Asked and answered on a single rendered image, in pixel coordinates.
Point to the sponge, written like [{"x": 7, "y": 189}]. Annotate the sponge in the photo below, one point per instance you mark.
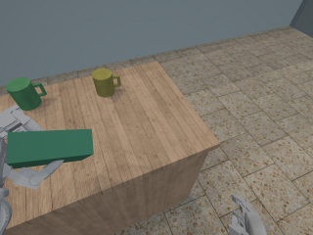
[{"x": 35, "y": 148}]

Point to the left robot hand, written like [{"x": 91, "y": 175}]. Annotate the left robot hand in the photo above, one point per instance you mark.
[{"x": 14, "y": 120}]

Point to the right robot hand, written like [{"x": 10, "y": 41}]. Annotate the right robot hand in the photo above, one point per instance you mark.
[{"x": 248, "y": 224}]

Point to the table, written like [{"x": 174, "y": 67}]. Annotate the table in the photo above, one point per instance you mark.
[{"x": 149, "y": 146}]

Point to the robot left forearm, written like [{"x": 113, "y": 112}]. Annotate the robot left forearm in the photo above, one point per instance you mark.
[{"x": 5, "y": 210}]

